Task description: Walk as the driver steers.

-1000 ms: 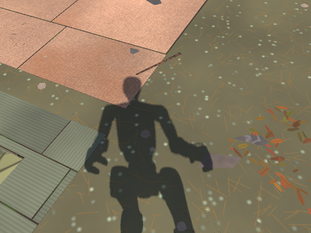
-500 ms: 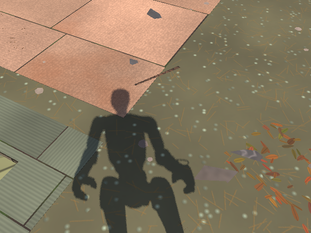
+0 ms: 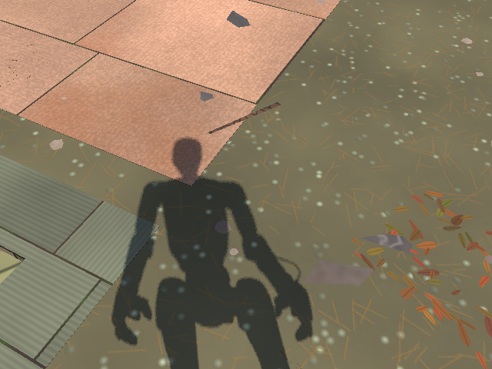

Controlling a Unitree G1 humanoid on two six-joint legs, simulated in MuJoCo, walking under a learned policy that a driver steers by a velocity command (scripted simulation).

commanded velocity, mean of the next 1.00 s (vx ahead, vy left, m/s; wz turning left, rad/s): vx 0.03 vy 0.00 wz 0.00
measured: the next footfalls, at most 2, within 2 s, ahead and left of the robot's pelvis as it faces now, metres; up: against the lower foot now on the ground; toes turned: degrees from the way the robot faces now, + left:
left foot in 1.52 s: +0.43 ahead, +0.10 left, +0.00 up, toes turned +1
